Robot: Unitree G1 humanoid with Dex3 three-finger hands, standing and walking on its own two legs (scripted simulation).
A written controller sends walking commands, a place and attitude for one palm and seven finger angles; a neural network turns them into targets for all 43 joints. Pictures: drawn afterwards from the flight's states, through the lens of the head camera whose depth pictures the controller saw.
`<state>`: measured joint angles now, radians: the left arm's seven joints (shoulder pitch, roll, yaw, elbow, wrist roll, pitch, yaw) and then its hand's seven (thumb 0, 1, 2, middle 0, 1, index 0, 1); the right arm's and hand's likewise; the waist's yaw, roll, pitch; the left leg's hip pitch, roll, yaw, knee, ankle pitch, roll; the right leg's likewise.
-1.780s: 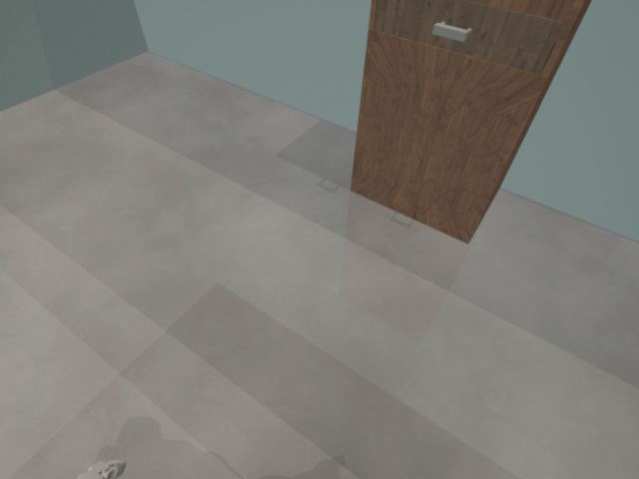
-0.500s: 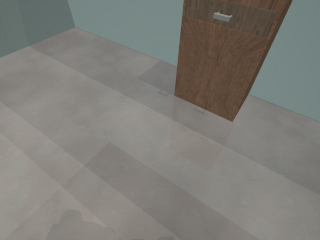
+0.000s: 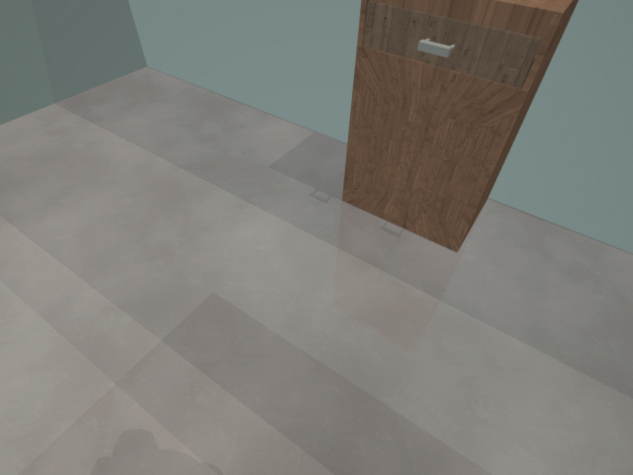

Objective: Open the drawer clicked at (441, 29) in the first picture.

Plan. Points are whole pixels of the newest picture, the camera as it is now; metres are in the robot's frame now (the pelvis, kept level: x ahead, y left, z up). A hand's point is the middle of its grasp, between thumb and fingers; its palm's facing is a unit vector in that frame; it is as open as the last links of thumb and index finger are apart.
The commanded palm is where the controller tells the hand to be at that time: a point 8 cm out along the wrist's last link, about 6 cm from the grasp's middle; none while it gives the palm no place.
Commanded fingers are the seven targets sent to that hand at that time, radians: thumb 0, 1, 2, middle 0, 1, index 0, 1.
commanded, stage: walk to a spot facing it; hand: left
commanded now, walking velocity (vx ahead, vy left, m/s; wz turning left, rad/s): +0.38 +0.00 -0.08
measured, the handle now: (437, 46) +1.31 -0.30 +0.04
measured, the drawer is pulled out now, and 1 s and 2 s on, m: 0.00 0.00 0.00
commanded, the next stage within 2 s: turn to face it in 0.94 s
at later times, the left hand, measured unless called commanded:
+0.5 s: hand (219, 410) +0.26 +0.18 -0.19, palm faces -0.12 -0.98 -0.16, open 7.3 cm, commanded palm none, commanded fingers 0.00 0.90 0.90 -0.20 -0.30 -0.20 -0.30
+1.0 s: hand (225, 359) +0.36 +0.19 -0.20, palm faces +0.06 -0.99 -0.16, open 7.3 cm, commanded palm none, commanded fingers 0.00 0.90 0.90 -0.20 -0.30 -0.20 -0.30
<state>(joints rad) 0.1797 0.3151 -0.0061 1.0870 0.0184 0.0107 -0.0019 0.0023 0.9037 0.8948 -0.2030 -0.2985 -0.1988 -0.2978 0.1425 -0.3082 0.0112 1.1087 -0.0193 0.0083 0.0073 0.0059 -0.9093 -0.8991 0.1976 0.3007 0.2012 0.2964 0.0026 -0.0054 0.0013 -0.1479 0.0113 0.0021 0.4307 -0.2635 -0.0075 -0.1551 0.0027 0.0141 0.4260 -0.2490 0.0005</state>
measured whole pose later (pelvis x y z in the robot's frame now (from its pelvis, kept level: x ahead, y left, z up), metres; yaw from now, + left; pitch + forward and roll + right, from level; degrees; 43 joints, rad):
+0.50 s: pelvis +0.16 +0.00 -0.02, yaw -4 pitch +0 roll -1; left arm 0.12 0.19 0.05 1.01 0.02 -0.01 -0.03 0.01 0.92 0.90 -0.20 -0.30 -0.20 -0.30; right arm 0.56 -0.09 0.00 1.22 -0.02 -0.07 -0.03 0.00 -0.91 -0.90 0.20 0.30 0.20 0.30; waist -0.05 0.00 0.12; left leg 0.16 0.03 0.09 0.28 -0.43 0.00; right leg -0.55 -0.05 -0.13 0.73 -0.23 -0.05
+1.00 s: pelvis +0.39 +0.01 -0.02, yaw -1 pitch -1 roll -2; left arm 0.36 0.20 0.05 1.10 0.02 -0.04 -0.01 0.00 0.92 0.89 -0.20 -0.30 -0.20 -0.30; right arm 0.15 -0.19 -0.06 0.97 -0.03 -0.06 0.03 0.00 -0.93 -0.90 0.19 0.30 0.20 0.30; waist 0.02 -0.03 0.02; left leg -0.39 0.11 0.14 0.63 -0.24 0.02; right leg -0.13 -0.05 -0.18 0.64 -0.44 0.00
